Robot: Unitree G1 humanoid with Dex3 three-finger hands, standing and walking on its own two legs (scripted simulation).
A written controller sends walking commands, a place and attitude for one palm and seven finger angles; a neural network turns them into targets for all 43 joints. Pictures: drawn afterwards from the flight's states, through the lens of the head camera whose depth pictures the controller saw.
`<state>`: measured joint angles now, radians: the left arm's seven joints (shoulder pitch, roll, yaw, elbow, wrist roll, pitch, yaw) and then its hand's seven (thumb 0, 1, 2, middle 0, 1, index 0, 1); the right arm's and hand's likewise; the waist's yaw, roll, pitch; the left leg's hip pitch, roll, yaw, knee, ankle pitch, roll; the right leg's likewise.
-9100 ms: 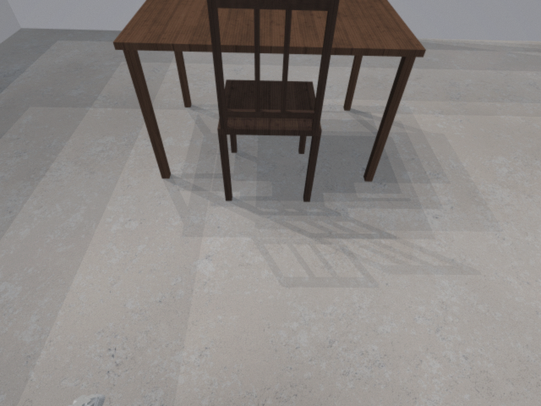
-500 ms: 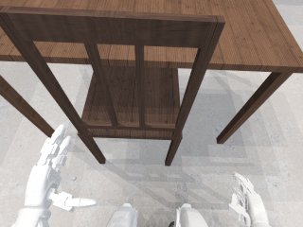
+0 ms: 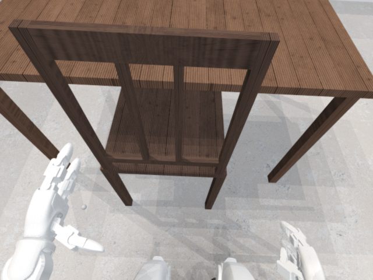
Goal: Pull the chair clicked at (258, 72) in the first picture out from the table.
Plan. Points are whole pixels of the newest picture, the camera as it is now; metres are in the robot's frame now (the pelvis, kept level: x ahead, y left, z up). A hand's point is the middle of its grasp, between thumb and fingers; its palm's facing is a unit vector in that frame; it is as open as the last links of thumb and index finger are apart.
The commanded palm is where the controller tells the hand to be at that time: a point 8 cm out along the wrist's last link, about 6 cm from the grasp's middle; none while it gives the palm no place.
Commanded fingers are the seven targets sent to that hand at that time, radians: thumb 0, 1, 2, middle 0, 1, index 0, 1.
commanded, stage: raise the hand toward the chair's back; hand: left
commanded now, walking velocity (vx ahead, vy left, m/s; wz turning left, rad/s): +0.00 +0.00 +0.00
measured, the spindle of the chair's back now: (137, 122) +0.46 +0.15 +0.01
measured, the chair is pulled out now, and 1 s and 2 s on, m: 0.00 0.00 0.00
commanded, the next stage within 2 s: aim the fingers beside a spindle in 0.40 s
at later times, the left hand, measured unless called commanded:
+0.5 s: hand (87, 210) +0.24 +0.20 +0.04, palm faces +0.02 -1.00 -0.08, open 16.9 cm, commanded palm +0.22 +0.25 +0.04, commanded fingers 0.00 -0.50 0.30 -0.06 -0.08 -0.06 -0.08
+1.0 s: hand (106, 204) +0.26 +0.17 +0.02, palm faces +0.00 -1.00 -0.06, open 16.9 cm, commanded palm +0.24 +0.23 +0.02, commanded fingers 0.00 -0.50 0.30 -0.06 -0.08 -0.06 -0.08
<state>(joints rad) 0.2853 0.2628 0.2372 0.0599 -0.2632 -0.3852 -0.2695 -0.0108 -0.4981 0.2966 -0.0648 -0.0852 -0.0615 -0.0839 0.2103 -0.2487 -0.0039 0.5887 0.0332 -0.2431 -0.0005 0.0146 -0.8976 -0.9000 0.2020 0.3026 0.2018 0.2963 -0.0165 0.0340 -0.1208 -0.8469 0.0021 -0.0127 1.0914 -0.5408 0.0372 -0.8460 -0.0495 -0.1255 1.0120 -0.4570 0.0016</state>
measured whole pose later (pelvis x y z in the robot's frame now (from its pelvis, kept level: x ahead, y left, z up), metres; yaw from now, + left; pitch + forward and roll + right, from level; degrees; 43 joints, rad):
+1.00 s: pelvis -0.01 -0.01 -0.01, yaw +0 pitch +18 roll -2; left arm 0.20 0.22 0.19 0.16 -0.24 -0.45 -0.23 -0.01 -0.50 0.30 -0.06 -0.09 -0.06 -0.08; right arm 0.21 -0.26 -0.01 0.58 0.02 -0.24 0.02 0.01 -0.90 -0.90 0.20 0.30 0.20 0.30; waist -0.02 0.04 -0.13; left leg -0.91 0.01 -0.01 1.14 -0.55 0.02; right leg -0.93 -0.05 -0.12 1.08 -0.47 -0.02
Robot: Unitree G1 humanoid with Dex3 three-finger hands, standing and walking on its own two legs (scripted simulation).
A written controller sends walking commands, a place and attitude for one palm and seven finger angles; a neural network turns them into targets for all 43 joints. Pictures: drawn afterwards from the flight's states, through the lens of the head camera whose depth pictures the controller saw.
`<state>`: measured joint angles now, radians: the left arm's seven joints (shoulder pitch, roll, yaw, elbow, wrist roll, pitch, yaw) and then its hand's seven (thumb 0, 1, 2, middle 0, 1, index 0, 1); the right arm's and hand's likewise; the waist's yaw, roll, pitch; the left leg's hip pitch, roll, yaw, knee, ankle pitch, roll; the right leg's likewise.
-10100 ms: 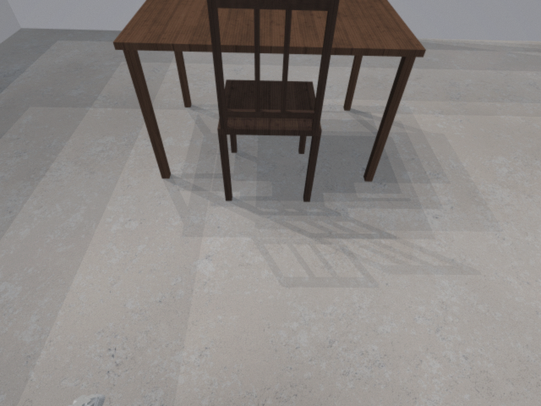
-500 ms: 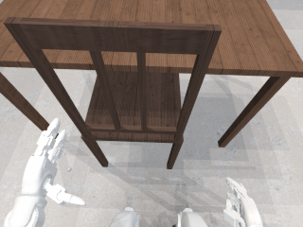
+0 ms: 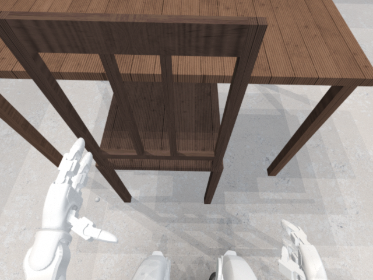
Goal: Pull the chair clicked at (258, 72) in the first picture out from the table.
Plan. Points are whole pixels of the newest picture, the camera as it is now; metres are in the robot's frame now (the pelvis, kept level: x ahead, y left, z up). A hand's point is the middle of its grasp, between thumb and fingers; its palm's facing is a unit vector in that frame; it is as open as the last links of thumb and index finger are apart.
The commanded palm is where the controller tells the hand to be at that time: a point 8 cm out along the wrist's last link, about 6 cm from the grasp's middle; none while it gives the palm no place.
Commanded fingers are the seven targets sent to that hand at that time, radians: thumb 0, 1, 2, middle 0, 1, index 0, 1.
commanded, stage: aim the fingers beside a spindle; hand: left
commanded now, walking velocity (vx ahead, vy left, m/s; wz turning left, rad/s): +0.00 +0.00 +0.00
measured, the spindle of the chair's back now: (128, 116) +0.47 +0.16 +0.02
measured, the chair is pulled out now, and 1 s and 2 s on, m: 0.00 0.00 0.00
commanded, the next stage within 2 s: push the fingers through the gap in 1.50 s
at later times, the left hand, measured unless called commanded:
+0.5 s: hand (118, 189) +0.29 +0.16 +0.01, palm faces -0.02 -1.00 -0.05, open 16.9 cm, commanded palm +0.27 +0.21 +0.01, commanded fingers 0.00 -0.50 0.30 -0.06 -0.08 -0.06 -0.08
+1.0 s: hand (135, 181) +0.32 +0.13 -0.01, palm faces -0.02 -1.00 -0.04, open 16.9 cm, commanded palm +0.30 +0.19 -0.01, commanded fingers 0.00 -0.50 0.30 -0.06 -0.08 -0.06 -0.08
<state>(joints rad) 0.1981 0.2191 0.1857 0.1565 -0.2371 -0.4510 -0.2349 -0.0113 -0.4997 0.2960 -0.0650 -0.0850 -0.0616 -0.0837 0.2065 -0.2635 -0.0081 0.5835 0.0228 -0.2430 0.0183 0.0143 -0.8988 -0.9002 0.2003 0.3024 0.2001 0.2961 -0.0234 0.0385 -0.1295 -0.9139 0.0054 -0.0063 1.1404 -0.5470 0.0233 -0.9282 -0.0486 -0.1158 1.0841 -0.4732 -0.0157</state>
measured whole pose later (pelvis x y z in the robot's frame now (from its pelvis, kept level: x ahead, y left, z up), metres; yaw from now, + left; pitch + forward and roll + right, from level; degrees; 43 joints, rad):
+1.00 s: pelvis -0.01 -0.01 -0.03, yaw +0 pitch +22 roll -1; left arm -0.09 0.15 0.10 0.37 -0.14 -0.48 -0.10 -0.01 -0.50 0.30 -0.07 -0.09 -0.06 -0.08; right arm 0.19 -0.27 -0.01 0.57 0.01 -0.14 0.05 0.01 -0.90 -0.90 0.20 0.30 0.20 0.30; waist -0.03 0.03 -0.15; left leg -1.08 0.00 0.01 1.26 -0.57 0.02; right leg -1.12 -0.06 -0.10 1.23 -0.51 -0.03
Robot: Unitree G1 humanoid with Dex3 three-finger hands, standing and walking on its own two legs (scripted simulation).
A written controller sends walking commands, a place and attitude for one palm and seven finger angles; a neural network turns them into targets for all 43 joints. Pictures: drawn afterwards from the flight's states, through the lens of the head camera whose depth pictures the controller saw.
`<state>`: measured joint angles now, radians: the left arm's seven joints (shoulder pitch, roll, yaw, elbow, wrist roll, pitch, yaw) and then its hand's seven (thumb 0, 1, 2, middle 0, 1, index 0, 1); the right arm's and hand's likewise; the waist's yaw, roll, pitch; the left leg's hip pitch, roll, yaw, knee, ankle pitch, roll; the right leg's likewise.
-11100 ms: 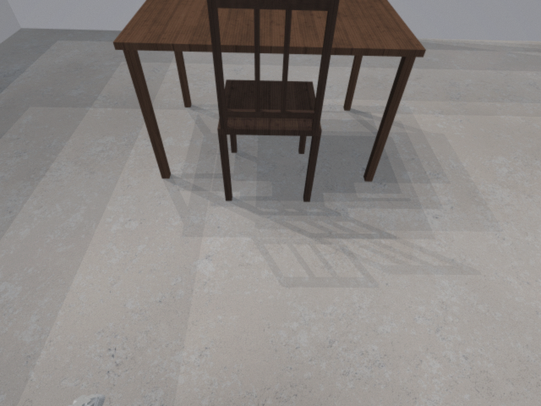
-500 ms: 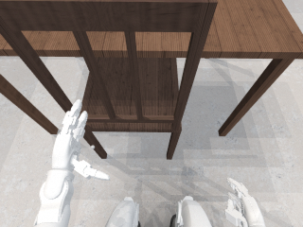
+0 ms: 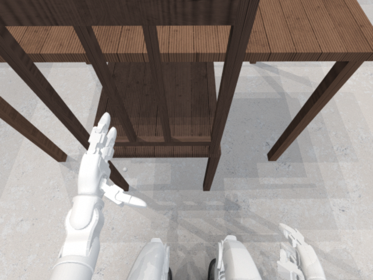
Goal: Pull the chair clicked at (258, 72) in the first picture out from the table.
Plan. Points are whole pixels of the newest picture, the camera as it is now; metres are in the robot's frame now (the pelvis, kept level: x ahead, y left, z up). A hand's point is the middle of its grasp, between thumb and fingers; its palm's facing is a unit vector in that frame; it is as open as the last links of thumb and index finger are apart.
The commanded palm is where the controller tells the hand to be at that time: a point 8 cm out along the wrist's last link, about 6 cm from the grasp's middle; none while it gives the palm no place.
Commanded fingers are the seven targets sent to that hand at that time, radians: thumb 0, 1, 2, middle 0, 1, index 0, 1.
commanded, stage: aim the fingers beside a spindle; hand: left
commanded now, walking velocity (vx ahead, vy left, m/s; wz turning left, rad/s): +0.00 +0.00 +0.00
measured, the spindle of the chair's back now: (115, 99) +0.48 +0.17 +0.05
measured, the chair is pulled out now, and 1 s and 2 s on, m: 0.00 0.00 0.00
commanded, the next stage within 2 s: push the fingers through the gap in 0.50 s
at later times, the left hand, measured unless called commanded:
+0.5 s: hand (120, 171) +0.33 +0.15 +0.02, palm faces -0.01 -1.00 -0.05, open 16.9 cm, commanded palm +0.31 +0.20 +0.02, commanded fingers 0.00 -0.50 0.30 -0.06 -0.08 -0.06 -0.08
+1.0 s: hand (122, 150) +0.37 +0.15 +0.02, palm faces -0.01 -1.00 -0.05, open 16.9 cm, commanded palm +0.36 +0.20 +0.02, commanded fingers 0.00 -0.50 0.30 -0.06 -0.08 -0.06 -0.08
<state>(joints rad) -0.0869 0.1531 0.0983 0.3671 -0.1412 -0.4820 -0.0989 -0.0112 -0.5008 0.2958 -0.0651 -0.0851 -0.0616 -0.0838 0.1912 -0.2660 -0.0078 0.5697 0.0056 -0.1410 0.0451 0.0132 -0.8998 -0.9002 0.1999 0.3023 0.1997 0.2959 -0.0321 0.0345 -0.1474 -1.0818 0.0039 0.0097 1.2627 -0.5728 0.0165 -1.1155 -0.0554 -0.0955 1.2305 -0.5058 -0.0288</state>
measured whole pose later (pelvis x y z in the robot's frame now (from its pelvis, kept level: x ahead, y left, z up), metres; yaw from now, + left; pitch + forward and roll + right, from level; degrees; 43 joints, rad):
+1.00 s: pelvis -0.01 +0.00 +0.00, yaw +0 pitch +23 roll -1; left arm -0.29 0.19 0.16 0.54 -0.14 -0.47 -0.11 -0.01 -0.50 0.30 -0.06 -0.08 -0.06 -0.08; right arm 0.21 -0.27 0.00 0.59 0.00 -0.12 0.04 0.01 -0.90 -0.90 0.20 0.30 0.20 0.30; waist -0.05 0.04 -0.15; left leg -1.12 0.00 0.01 1.28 -0.57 0.02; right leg -1.15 -0.06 -0.09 1.24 -0.50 -0.02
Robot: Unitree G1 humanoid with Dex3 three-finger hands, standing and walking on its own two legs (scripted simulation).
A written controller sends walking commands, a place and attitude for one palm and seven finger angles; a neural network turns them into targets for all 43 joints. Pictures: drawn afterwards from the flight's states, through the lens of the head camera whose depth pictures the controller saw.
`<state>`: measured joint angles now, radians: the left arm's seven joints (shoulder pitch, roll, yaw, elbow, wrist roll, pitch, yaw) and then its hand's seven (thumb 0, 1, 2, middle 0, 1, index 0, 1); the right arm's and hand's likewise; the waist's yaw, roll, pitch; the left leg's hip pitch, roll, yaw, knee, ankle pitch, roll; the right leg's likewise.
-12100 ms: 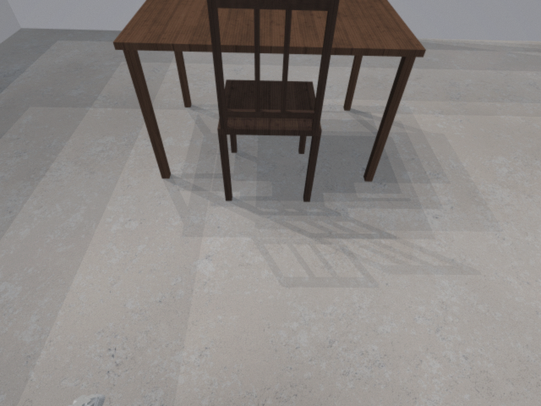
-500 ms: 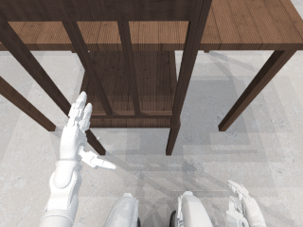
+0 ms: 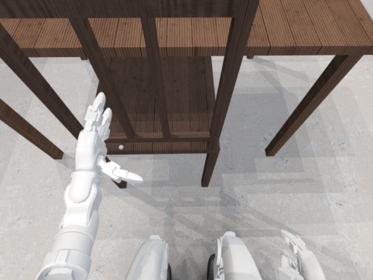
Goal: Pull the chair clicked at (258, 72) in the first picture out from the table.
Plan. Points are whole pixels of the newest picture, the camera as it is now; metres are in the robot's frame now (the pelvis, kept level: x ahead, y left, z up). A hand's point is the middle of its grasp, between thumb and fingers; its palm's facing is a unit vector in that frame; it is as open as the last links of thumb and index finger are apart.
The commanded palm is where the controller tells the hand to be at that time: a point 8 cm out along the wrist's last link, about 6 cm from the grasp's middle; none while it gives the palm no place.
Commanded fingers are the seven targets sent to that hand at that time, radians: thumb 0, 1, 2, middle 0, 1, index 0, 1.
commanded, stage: push the fingers through the gap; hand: left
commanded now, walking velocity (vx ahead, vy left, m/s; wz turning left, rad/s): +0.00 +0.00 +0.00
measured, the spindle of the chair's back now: (112, 95) +0.49 +0.17 +0.06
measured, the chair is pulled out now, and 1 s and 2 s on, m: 0.00 0.00 0.00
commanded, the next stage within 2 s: hook a spindle and tug to test in 1.20 s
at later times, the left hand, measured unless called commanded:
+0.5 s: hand (127, 128) +0.42 +0.14 +0.02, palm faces +0.02 -1.00 -0.07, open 17.0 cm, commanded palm +0.40 +0.18 +0.02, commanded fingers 0.00 -0.50 0.30 -0.06 -0.08 -0.06 -0.08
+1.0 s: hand (128, 116) +0.46 +0.14 +0.02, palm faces +0.02 -1.00 -0.07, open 16.9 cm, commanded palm +0.43 +0.19 +0.02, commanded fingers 0.00 -0.50 0.30 -0.06 -0.08 -0.06 -0.08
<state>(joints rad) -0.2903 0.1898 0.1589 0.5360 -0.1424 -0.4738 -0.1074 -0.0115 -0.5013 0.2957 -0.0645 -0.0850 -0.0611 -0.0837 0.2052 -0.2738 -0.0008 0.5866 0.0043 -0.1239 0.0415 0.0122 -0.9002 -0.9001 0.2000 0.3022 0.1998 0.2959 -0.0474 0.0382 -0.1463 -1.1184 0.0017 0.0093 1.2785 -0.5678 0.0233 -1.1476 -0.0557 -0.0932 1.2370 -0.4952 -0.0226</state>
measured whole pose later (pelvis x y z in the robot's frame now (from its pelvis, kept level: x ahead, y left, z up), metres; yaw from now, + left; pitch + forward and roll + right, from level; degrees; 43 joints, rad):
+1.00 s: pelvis +0.00 +0.00 +0.00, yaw -1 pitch +26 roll -1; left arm -0.65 0.27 0.30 0.96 -0.06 -0.58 -0.08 -0.01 -0.50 0.30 -0.06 -0.09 -0.06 -0.08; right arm 0.29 -0.28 -0.01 0.64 -0.03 -0.03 0.08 0.01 -0.90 -0.90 0.20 0.30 0.20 0.30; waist -0.12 0.04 -0.15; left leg -1.18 0.02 0.02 1.29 -0.56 0.03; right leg -1.21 -0.04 -0.08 1.24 -0.47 -0.02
